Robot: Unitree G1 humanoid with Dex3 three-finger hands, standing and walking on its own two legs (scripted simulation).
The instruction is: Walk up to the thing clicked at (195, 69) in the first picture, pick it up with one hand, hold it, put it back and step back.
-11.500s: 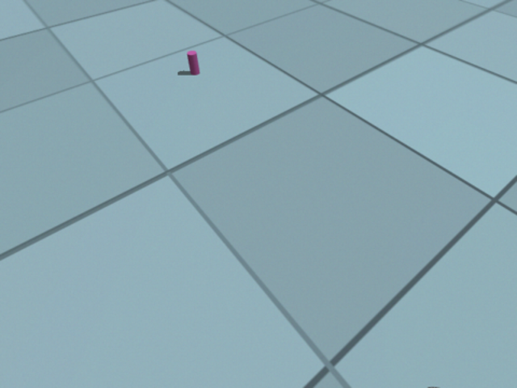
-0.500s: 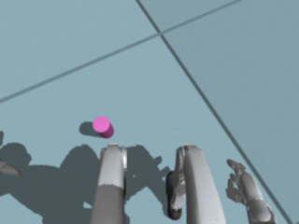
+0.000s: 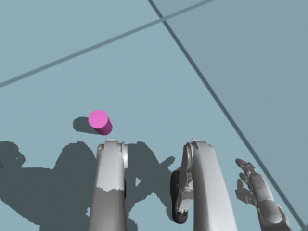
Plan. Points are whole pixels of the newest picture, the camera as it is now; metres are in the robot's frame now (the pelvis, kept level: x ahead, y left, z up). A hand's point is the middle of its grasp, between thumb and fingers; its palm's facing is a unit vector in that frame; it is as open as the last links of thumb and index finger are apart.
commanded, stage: go down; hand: left
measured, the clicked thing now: (101, 123) +0.41 +0.21 -0.35
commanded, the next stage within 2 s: approach in 1.00 s
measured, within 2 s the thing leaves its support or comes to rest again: neither
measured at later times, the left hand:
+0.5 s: hand out of the picture +0.33 +0.40 -0.04, palm faces +0.18 -0.98 -0.12, open 17.6 cm
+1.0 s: hand out of the picture +0.34 +0.41 -0.05, palm faces +0.18 -0.98 -0.11, open 17.7 cm
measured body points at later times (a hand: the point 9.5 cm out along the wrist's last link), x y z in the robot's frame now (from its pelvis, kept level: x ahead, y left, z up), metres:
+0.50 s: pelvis -0.01 +0.00 -0.03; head +0.19 +0.06 +0.37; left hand +0.31 +0.46 -0.03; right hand +0.16 -0.27 -0.14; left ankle +0.08 +0.13 -0.40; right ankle +0.10 -0.13 -0.40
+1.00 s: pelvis -0.01 +0.00 -0.05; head +0.19 +0.06 +0.35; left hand +0.33 +0.46 -0.04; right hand +0.16 -0.28 -0.16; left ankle +0.08 +0.13 -0.40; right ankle +0.10 -0.13 -0.40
